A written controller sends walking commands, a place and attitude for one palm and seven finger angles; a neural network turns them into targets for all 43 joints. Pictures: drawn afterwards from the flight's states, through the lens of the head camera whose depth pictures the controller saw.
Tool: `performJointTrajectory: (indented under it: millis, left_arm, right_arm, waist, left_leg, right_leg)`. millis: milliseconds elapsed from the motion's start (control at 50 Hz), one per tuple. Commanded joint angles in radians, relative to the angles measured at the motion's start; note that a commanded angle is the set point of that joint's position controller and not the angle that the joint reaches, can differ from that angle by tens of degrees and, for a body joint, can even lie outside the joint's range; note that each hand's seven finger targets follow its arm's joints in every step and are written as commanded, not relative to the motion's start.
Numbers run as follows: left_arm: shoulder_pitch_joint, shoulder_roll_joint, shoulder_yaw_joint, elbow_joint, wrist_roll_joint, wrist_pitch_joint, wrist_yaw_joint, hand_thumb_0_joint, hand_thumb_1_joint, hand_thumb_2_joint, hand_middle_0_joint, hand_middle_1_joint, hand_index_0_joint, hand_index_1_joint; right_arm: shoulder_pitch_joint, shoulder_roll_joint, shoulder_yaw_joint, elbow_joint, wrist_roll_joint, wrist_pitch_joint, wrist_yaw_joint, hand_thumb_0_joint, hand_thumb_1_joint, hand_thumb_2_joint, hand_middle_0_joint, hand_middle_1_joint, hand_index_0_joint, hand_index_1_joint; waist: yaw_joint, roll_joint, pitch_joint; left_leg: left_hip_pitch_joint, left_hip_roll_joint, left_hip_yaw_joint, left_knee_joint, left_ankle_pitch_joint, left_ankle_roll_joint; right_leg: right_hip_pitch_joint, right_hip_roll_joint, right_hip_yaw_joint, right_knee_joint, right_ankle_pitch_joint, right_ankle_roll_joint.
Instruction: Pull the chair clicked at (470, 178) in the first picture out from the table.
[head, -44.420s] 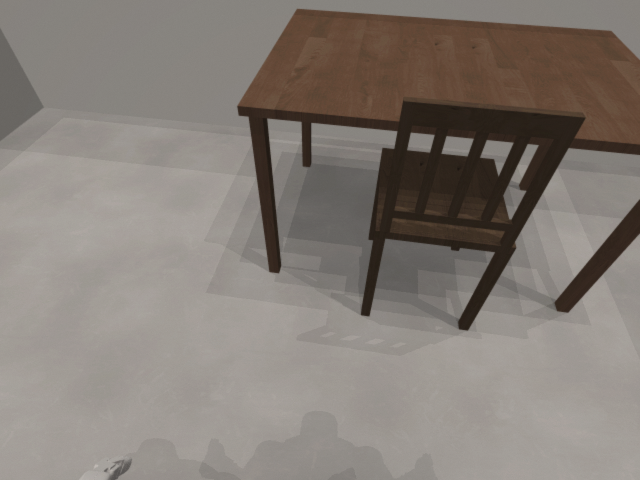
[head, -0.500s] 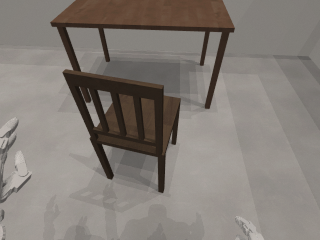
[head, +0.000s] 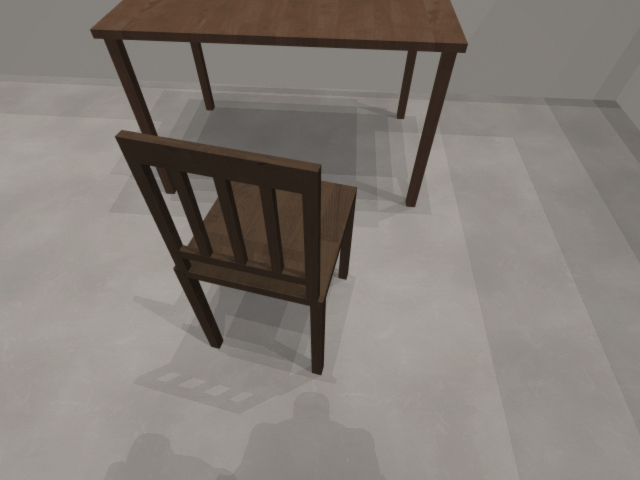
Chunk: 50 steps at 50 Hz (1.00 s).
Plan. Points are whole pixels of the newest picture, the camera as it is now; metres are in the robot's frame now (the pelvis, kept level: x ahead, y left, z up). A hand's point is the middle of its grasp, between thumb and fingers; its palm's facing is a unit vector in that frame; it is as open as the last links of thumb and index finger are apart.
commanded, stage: let the arm hang, fingers relaxed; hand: left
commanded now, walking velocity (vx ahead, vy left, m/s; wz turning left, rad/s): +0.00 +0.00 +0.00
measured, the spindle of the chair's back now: (232, 223) +0.59 +0.21 -0.11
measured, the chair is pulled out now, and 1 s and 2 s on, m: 0.63 0.63 0.63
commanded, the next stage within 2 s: look to check the result in 0.56 s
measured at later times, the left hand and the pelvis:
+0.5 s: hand out of the picture +0.00 +0.15 -0.17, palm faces +0.00 -0.98 -0.18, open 7.4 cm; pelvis +0.01 -0.01 +0.00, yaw -1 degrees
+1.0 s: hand out of the picture +0.01 +0.15 -0.17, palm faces +0.01 -0.98 -0.18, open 7.4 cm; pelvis +0.02 -0.01 +0.00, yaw -1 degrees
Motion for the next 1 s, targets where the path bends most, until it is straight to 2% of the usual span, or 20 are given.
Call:
performJointTrajectory:
  millis: [0,20,40,80,200,260,340,380,440,460,520,580,780,920,980]
  left_arm:
    - [0.019,0.069,0.01,-0.021,0.001,-0.028,0.003,0.0,0.9,0.9,-0.2,-0.3,-0.2,-0.3]
    - [0.026,0.066,0.009,-0.013,0.001,-0.029,0.004,0.0,0.9,0.9,-0.2,-0.3,-0.2,-0.3]
    - [0.026,0.067,0.008,-0.002,0.0,-0.03,0.005,0.0,0.9,0.9,-0.2,-0.3,-0.2,-0.3]
    - [0.035,0.063,0.006,0.012,0.0,-0.028,0.008,0.0,0.9,0.9,-0.2,-0.3,-0.2,-0.3]
    - [0.046,0.047,0.004,0.044,0.0,-0.032,0.011,0.0,0.9,0.9,-0.2,-0.3,-0.2,-0.3]
    - [0.054,0.041,0.004,0.057,0.001,-0.033,0.013,0.0,0.9,0.9,-0.2,-0.3,-0.2,-0.3]
    - [0.052,0.027,0.005,0.066,0.0,-0.034,0.015,0.0,0.9,0.9,-0.2,-0.3,-0.2,-0.3]
    - [0.059,0.022,0.005,0.07,0.001,-0.034,0.015,0.0,0.9,0.9,-0.2,-0.3,-0.2,-0.3]
    - [0.064,0.017,0.006,0.074,0.0,-0.037,0.015,0.0,0.9,0.9,-0.2,-0.3,-0.2,-0.3]
    - [0.062,0.016,0.006,0.075,0.001,-0.036,0.015,0.0,0.9,0.9,-0.2,-0.3,-0.2,-0.3]
    - [0.064,0.011,0.007,0.075,0.0,-0.038,0.015,0.0,0.9,0.9,-0.2,-0.3,-0.2,-0.3]
    - [0.065,0.009,0.006,0.078,0.001,-0.036,0.016,0.0,0.9,0.9,-0.2,-0.3,-0.2,-0.3]
    - [0.067,0.006,0.007,0.076,0.001,-0.035,0.015,0.0,0.9,0.9,-0.2,-0.3,-0.2,-0.3]
    - [0.072,0.005,0.009,0.075,0.001,-0.038,0.016,0.0,0.9,0.9,-0.2,-0.3,-0.2,-0.3]
    - [0.072,0.005,0.008,0.073,0.001,-0.036,0.016,0.0,0.9,0.9,-0.2,-0.3,-0.2,-0.3]
  right_arm:
    - [0.056,-0.094,-0.02,-0.019,0.008,-0.027,-0.005,0.0,-0.9,-0.9,0.2,0.3,0.2,0.3]
    - [0.062,-0.093,-0.019,-0.007,0.007,-0.027,-0.005,0.0,-0.9,-0.9,0.2,0.3,0.2,0.3]
    - [0.069,-0.089,-0.018,0.002,0.008,-0.028,-0.006,0.0,-0.9,-0.9,0.2,0.3,0.2,0.3]
    - [0.068,-0.08,-0.016,0.018,0.009,-0.025,-0.005,0.0,-0.9,-0.9,0.2,0.3,0.2,0.3]
    - [0.086,-0.06,-0.01,0.057,0.008,-0.029,-0.008,0.0,-0.9,-0.9,0.2,0.3,0.2,0.3]
    - [0.087,-0.051,-0.009,0.068,0.01,-0.029,-0.01,0.0,-0.9,-0.9,0.2,0.3,0.2,0.3]
    - [0.096,-0.035,-0.008,0.083,0.008,-0.031,-0.012,0.0,-0.9,-0.9,0.2,0.3,0.2,0.3]
    - [0.097,-0.029,-0.008,0.087,0.009,-0.03,-0.013,0.0,-0.9,-0.9,0.2,0.3,0.2,0.3]
    - [0.105,-0.03,-0.008,0.091,0.008,-0.035,-0.015,0.0,-0.9,-0.9,0.2,0.3,0.2,0.3]
    - [0.105,-0.027,-0.009,0.09,0.01,-0.033,-0.015,0.0,-0.9,-0.9,0.2,0.3,0.2,0.3]
    - [0.112,-0.028,-0.008,0.096,0.009,-0.036,-0.016,0.0,-0.9,-0.9,0.2,0.3,0.2,0.3]
    - [0.111,-0.023,-0.008,0.098,0.009,-0.033,-0.016,0.0,-0.9,-0.9,0.2,0.3,0.2,0.3]
    - [0.119,-0.026,-0.008,0.1,0.008,-0.034,-0.017,0.0,-0.9,-0.9,0.2,0.3,0.2,0.3]
    - [0.121,-0.023,-0.007,0.103,0.01,-0.039,-0.018,0.0,-0.9,-0.9,0.2,0.3,0.2,0.3]
    - [0.119,-0.021,-0.006,0.104,0.01,-0.036,-0.018,0.0,-0.9,-0.9,0.2,0.3,0.2,0.3]
  waist:
    - [-0.004,-0.061,-0.007]
    - [-0.005,-0.053,-0.015]
    - [-0.005,-0.071,-0.011]
    - [-0.003,-0.047,0.022]
    - [-0.001,-0.023,0.033]
    - [0.0,-0.037,0.046]
    - [-0.003,0.0,0.052]
    - [-0.002,-0.003,0.06]
    - [-0.002,-0.001,0.03]
    - [-0.003,-0.02,0.035]
    - [-0.005,-0.013,0.023]
    - [-0.005,-0.015,0.057]
    - [-0.008,-0.017,0.047]
    - [-0.005,-0.023,0.028]
    - [-0.006,-0.007,0.058]
  left_leg:
    - [0.013,0.094,-0.105,-0.126,0.093,0.021]
    - [0.021,0.093,-0.101,-0.125,0.097,0.02]
    - [0.026,0.093,-0.1,-0.128,0.1,0.02]
    - [0.015,0.091,-0.094,-0.137,0.077,0.018]
    - [0.021,0.092,-0.089,-0.154,0.075,0.017]
    - [0.023,0.09,-0.083,-0.148,0.085,0.015]
    - [0.02,0.091,-0.079,-0.156,0.081,0.011]
    - [0.019,0.091,-0.076,-0.154,0.08,0.011]
    - [0.04,0.093,-0.075,-0.148,0.117,0.012]
    - [0.044,0.096,-0.076,-0.144,0.121,0.012]
    - [0.05,0.096,-0.075,-0.143,0.133,0.011]
    - [0.039,0.096,-0.075,-0.146,0.119,0.011]
    - [0.053,0.099,-0.076,-0.148,0.115,0.01]
    - [0.068,0.1,-0.074,-0.141,0.166,0.011]
    - [0.056,0.099,-0.073,-0.144,0.15,0.01]
  right_leg:
    - [0.002,-0.072,0.093,-0.096,0.018,-0.054]
    - [0.005,-0.074,0.097,-0.099,0.02,-0.054]
    - [0.004,-0.074,0.097,-0.1,0.02,-0.053]
    - [-0.016,-0.073,0.098,-0.108,-0.011,-0.054]
    - [-0.013,-0.069,0.103,-0.107,-0.004,-0.054]
    - [-0.017,-0.066,0.104,-0.114,0.002,-0.054]
    - [-0.013,-0.066,0.111,-0.112,0.004,-0.055]
    - [-0.014,-0.066,0.109,-0.121,0.006,-0.056]
    - [0.005,-0.068,0.109,-0.111,0.043,-0.055]
    - [-0.001,-0.064,0.107,-0.112,0.046,-0.054]
    - [0.009,-0.067,0.108,-0.112,0.056,-0.053]
    - [-0.009,-0.067,0.108,-0.119,0.04,-0.053]
    - [-0.006,-0.065,0.107,-0.116,0.038,-0.052]
    - [0.017,-0.07,0.105,-0.109,0.085,-0.051]
    - [0.002,-0.068,0.106,-0.113,0.067,-0.051]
